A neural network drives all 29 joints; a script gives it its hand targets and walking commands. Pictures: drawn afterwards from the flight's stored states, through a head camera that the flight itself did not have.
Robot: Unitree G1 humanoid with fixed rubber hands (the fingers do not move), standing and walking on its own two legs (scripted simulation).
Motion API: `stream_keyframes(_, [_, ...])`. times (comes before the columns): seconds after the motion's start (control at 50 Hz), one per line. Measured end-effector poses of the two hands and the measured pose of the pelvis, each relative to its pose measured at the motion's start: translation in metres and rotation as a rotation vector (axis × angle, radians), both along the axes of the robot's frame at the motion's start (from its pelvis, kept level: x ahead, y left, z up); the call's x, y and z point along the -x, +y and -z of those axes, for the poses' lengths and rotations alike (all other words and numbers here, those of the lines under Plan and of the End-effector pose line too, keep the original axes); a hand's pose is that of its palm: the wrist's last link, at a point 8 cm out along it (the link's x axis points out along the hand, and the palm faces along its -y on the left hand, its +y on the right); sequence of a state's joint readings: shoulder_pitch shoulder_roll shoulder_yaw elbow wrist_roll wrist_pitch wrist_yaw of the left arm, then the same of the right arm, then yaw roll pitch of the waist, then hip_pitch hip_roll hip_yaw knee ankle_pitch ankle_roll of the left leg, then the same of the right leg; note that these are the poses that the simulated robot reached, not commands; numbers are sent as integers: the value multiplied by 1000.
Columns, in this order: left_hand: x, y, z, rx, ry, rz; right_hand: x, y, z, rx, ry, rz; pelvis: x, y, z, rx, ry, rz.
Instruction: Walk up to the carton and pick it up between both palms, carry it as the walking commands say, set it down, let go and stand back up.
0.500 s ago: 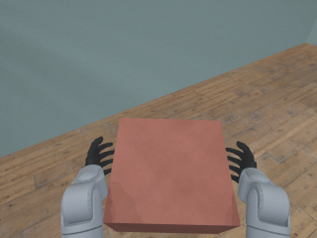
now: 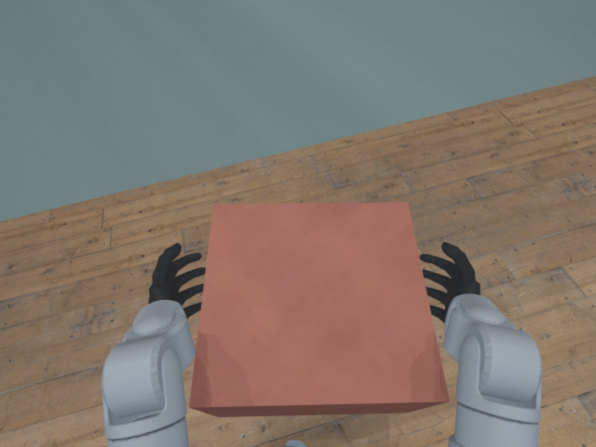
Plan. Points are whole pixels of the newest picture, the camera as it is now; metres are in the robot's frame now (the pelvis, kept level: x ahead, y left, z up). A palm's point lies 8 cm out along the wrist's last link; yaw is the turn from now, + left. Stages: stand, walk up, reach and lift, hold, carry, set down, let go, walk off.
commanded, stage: carry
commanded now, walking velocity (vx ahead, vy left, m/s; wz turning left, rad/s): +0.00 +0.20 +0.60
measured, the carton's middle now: (312, 311) +0.32 +0.00 -0.01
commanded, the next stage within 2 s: none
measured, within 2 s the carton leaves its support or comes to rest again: neither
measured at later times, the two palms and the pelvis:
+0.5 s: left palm out of the picture +0.15 +0.37 +0.08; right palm (272, 333) +0.26 +0.05 +0.06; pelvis -0.05 +0.12 +0.00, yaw +18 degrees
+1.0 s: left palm out of the picture -0.06 +0.58 +0.08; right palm out of the picture +0.14 +0.30 +0.07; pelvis -0.19 +0.28 +0.00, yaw +33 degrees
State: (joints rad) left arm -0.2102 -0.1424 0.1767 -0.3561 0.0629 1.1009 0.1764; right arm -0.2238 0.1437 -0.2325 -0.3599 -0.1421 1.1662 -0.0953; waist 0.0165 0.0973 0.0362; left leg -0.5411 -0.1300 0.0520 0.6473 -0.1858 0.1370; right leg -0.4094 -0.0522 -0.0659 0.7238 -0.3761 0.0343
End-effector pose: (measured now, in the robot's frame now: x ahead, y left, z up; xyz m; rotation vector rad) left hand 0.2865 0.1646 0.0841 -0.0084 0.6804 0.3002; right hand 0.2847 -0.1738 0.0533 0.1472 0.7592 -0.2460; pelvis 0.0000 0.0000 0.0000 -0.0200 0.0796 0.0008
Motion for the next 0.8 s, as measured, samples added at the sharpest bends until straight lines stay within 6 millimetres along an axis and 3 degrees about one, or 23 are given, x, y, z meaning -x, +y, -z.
stream_keyframes(0.04, [10, 14, -6, -19, 16, -14, 6, 14, 2, -3, 18, -30, 0, 8, -4, -7, 6, -41])
stream_keyframes(0.14, [27, 55, -12, 32, -30, -62, 1, 55, -28, 47, -32, -76, 3, 31, -10, -42, -7, -113])
stream_keyframes(0.22, [41, 99, -13, 37, -88, -128, -9, 101, -35, 59, -91, -146, 4, 60, 1, -77, -31, -174])
stream_keyframes(0.28, [60, 134, -3, 46, -59, -177, -8, 139, -31, 74, -65, -196, 12, 78, 3, -58, -40, -196])
stream_keyframes(0.38, [100, 175, 8, 72, -11, -269, 4, 187, -24, 98, -18, -287, 30, 98, 2, -45, -40, -228])
stream_keyframes(0.5, [138, 203, -1, 14, -14, -331, 26, 220, -10, 17, -17, -329, 54, 124, 4, -18, -55, -320])
stream_keyframes(0.6, [168, 239, -8, 40, -8, -358, 47, 259, -27, 51, -16, -362, 71, 151, -8, -35, -51, -392])
stream_keyframes(0.7, [199, 294, -16, 33, -81, -403, 58, 322, -43, 63, -93, -422, 97, 191, -5, -38, -35, -475])
stream_keyframes(0.8, [253, 355, 6, 51, -36, -472, 88, 395, -32, 95, -53, -497, 126, 231, 2, -45, -32, -510])
